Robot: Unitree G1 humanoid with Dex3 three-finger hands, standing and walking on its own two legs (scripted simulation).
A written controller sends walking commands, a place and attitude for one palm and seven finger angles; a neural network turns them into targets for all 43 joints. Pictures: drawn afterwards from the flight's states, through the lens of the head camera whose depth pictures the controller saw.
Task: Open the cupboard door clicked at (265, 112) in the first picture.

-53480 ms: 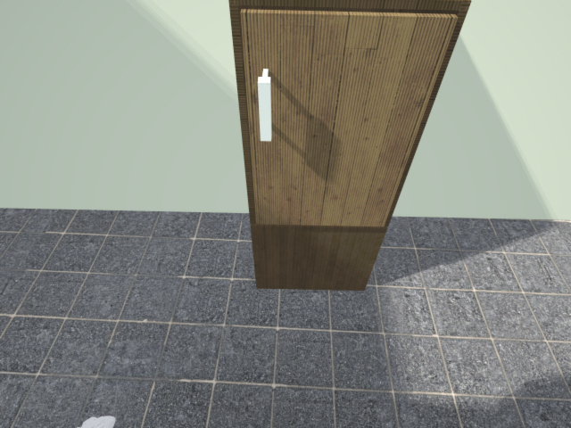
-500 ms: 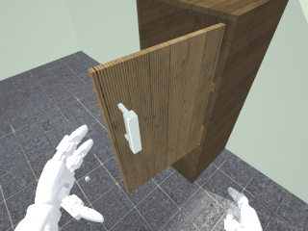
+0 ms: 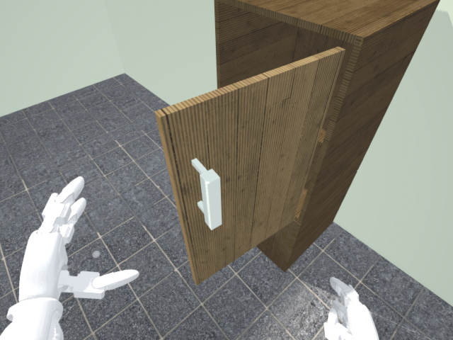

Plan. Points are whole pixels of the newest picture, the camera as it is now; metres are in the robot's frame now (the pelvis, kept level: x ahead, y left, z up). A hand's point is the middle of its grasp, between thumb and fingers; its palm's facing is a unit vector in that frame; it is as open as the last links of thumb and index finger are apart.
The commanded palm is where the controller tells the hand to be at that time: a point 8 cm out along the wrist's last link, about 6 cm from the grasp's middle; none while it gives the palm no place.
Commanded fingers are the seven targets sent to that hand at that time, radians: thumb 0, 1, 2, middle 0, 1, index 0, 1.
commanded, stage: draw the hand back to the body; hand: left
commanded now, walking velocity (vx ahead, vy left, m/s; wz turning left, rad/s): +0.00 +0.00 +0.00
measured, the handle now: (205, 194) +0.34 +0.09 +0.09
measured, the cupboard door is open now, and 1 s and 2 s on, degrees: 82 82 82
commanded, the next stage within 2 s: step back with the hand held close in 0.82 s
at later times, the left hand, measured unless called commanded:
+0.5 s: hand (64, 217) +0.23 +0.26 +0.16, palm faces +0.45 -0.80 -0.40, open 8.5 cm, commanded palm +0.17 +0.30 +0.17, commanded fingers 0.00 0.90 0.90 -0.20 -0.30 -0.20 -0.30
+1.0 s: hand (72, 220) +0.22 +0.24 +0.16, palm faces +0.43 -0.80 -0.41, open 7.4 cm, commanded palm +0.17 +0.28 +0.18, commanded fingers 0.00 0.90 0.90 -0.20 -0.30 -0.20 -0.30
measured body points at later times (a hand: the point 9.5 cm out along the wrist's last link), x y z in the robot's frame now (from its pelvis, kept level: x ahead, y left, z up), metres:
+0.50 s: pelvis +0.03 +0.00 +0.01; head +0.02 -0.02 +0.46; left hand +0.20 +0.30 +0.18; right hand +0.22 -0.22 -0.08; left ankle +0.02 +0.11 -0.73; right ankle -0.01 -0.13 -0.73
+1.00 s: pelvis +0.02 -0.02 +0.01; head +0.01 -0.04 +0.46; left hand +0.19 +0.28 +0.18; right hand +0.21 -0.24 -0.08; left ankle +0.02 +0.11 -0.73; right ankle -0.01 -0.13 -0.73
